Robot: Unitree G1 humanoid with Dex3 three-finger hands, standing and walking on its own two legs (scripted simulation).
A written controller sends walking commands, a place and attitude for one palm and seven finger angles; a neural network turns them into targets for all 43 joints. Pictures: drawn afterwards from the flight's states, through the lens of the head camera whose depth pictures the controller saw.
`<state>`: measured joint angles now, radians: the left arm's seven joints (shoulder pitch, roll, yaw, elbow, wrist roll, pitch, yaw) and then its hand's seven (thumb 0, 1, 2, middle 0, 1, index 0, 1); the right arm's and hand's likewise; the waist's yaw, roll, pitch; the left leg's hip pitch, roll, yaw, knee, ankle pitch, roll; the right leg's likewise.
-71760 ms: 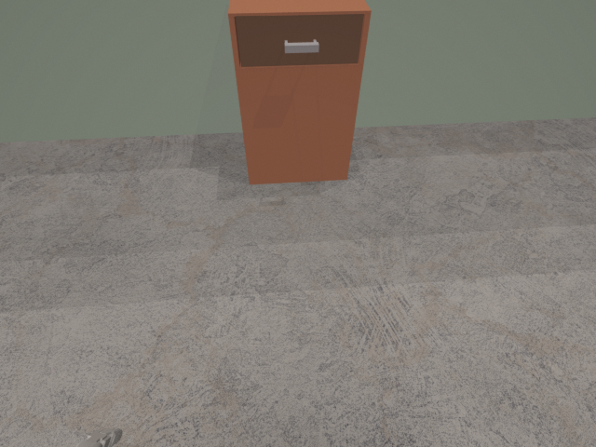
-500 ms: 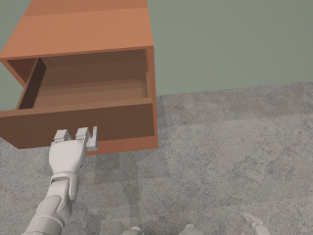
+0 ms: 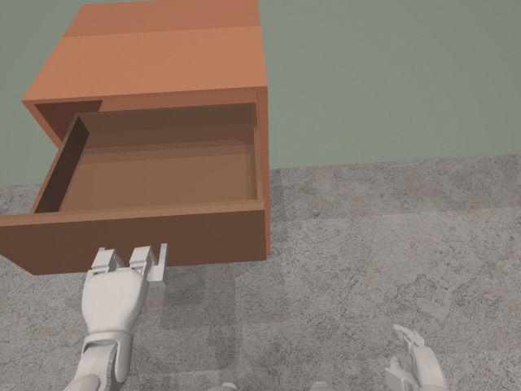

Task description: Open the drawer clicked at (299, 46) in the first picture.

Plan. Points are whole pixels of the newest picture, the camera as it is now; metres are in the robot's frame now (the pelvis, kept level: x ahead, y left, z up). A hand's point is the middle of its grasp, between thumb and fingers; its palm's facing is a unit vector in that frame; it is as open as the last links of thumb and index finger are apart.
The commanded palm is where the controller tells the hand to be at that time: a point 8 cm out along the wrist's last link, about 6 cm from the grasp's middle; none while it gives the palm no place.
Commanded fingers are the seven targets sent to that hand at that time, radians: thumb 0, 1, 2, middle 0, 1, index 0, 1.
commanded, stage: pull the drawer open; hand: left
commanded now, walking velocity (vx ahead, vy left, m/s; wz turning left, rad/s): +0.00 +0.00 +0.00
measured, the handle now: (130, 264) +0.31 +0.25 -0.02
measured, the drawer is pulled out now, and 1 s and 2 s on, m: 0.30 0.30 0.30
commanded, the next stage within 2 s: open the thumb to release the handle in 0.50 s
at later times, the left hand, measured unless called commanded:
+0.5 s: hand (131, 305) +0.25 +0.23 -0.04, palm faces -0.02 -0.07 -1.00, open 6.2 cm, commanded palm +0.19 +0.24 +0.01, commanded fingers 0.00 0.90 0.90 -0.40 -1.35 -0.40 -1.35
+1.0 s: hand (127, 304) +0.25 +0.24 -0.03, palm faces -0.01 -0.07 -1.00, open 10.1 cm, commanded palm +0.22 +0.23 +0.01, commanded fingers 0.00 -0.50 0.30 -0.30 -1.20 -0.30 -1.20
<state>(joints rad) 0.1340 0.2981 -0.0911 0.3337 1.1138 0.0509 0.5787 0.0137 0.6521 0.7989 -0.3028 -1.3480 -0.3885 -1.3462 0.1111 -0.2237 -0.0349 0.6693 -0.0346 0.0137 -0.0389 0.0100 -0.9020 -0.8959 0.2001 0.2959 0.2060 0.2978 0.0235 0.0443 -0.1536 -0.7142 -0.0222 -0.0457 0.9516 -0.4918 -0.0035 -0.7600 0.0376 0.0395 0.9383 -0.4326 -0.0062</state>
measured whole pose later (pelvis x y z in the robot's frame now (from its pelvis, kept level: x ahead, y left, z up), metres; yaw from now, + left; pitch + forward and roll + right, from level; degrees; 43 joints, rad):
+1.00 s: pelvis +0.02 +0.01 +0.00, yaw -1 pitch +15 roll -1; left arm 0.26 0.29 -0.09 0.17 1.10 0.09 0.54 0.00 0.07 0.54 -0.30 -1.22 -0.35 -1.26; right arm 0.09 -0.20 -0.01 0.63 -0.05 0.03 -0.02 0.01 -0.90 -0.90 0.20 0.30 0.21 0.30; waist 0.03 0.04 -0.16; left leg -0.69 -0.02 -0.04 0.95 -0.52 0.00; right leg -0.74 0.04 0.03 0.93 -0.46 0.00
